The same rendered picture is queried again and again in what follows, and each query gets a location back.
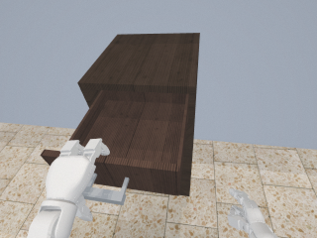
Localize drawer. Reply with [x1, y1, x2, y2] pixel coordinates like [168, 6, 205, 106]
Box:
[40, 90, 189, 196]

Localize right robot hand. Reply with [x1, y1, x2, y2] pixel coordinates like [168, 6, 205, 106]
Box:
[227, 188, 265, 234]

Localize left robot forearm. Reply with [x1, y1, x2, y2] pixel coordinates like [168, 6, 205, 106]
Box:
[27, 198, 78, 238]

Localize cabinet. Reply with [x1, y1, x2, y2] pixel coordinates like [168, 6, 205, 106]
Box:
[77, 33, 200, 196]

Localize right robot forearm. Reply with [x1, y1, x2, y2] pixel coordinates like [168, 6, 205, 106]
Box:
[248, 222, 278, 238]

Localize handle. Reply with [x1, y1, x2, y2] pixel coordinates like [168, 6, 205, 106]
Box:
[82, 173, 130, 205]

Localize left robot hand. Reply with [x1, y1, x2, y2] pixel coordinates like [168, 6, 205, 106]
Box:
[46, 138, 110, 221]

